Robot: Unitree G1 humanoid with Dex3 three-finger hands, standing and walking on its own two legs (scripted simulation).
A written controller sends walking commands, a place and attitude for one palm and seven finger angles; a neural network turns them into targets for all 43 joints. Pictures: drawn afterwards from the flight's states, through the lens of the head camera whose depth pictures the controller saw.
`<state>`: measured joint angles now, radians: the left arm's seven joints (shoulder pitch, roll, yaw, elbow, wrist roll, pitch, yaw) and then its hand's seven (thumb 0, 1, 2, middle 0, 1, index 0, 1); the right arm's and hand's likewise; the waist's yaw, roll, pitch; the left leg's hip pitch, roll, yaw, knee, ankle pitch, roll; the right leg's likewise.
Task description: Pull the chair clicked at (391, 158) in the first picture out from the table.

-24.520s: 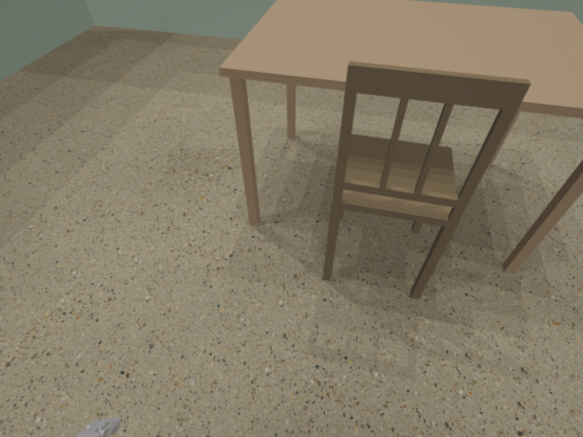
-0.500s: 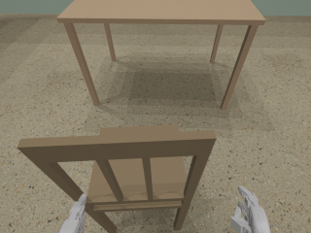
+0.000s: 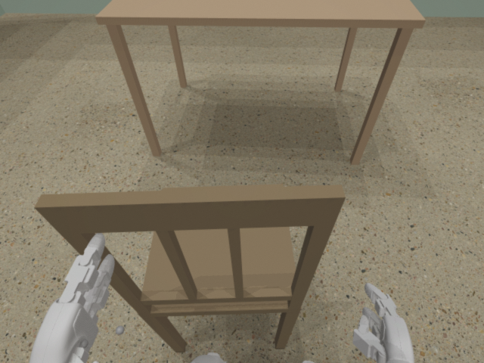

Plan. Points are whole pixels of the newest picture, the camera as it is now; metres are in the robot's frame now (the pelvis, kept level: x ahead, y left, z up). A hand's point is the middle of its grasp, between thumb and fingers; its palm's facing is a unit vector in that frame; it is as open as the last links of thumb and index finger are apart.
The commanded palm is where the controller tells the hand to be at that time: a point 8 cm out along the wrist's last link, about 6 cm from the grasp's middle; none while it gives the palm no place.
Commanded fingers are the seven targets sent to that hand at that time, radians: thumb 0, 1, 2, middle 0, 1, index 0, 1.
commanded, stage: draw the hand back to the body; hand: left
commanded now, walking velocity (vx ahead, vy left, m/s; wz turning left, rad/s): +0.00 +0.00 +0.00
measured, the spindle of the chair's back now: (181, 267) +0.28 +0.14 -0.02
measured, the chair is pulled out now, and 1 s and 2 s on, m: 0.73 0.73 0.73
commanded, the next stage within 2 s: step back with the hand held close in 1.14 s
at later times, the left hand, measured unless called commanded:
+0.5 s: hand (37, 276) +0.18 +0.24 +0.17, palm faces +0.38 -0.81 -0.45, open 12.7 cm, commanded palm +0.14 +0.28 +0.20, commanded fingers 0.00 0.47 0.69 -0.14 -0.21 -0.14 -0.21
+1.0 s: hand (26, 211) +0.24 +0.26 +0.22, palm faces +0.44 -0.78 -0.44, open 7.6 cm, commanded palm +0.18 +0.29 +0.24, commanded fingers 0.00 0.90 0.90 -0.20 -0.30 -0.20 -0.30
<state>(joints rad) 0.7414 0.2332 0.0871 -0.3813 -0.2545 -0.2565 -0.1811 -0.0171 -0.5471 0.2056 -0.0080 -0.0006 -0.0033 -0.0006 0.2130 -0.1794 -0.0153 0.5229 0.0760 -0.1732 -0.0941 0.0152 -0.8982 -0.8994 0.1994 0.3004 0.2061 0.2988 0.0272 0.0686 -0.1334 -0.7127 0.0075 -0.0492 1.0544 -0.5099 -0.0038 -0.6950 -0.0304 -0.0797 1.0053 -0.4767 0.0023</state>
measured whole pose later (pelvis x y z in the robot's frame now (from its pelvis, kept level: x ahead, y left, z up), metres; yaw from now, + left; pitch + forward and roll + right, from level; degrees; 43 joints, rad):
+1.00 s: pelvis +0.04 -0.01 +0.07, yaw -1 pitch -3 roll +0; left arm 0.50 0.34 0.34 -0.40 -0.07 -0.03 0.14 0.01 0.85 0.88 -0.21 -0.29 -0.20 -0.29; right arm 0.16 -0.23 0.00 0.66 0.02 -0.09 -0.09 0.01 -0.90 -0.90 0.20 0.30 0.21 0.30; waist 0.06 0.09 0.02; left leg -0.09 0.01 -0.01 0.44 -0.30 -0.01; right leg -0.10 -0.01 -0.05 0.43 -0.27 0.00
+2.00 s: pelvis -0.06 +0.02 +0.06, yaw -2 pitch +0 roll -2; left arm 0.54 0.39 0.37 -0.53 -0.03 -0.12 0.19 0.01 0.88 0.90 -0.22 -0.30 -0.21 -0.30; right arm 0.19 -0.23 0.00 0.60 0.01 -0.07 -0.12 0.01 -0.90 -0.90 0.20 0.30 0.21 0.30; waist 0.02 0.02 0.03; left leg -0.38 0.01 0.01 0.59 -0.20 0.03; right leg -0.36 -0.02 -0.04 0.52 -0.19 0.02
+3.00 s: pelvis -0.21 +0.01 +0.06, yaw -3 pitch +0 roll -2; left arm 0.56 0.40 0.42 -0.43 -0.06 -0.15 0.16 0.01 0.89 0.90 -0.22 -0.30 -0.21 -0.30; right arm 0.24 -0.20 0.02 0.66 0.02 -0.08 -0.07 0.01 -0.90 -0.90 0.20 0.30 0.21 0.30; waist 0.00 0.04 -0.04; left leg -0.35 0.03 -0.02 0.69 -0.38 0.00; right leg -0.25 0.00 -0.06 0.46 -0.20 0.00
